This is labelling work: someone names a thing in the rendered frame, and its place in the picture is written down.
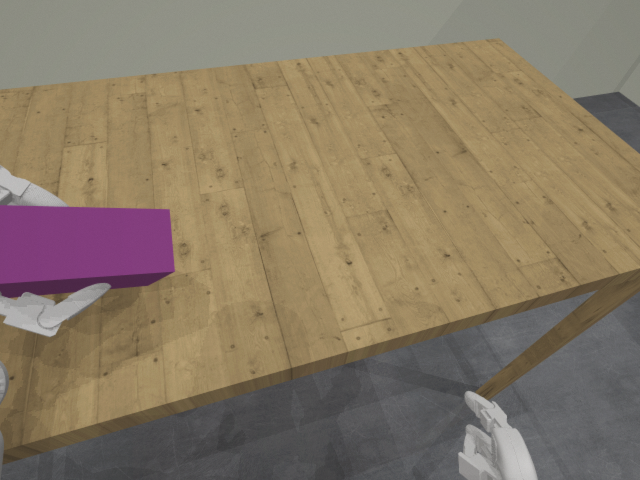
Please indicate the robot right hand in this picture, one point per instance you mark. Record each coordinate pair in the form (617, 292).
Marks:
(504, 456)

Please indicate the table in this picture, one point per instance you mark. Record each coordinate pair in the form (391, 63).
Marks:
(323, 210)

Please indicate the sponge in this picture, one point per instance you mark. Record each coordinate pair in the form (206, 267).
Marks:
(51, 250)

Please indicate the robot left hand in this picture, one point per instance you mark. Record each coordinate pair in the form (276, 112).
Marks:
(32, 312)

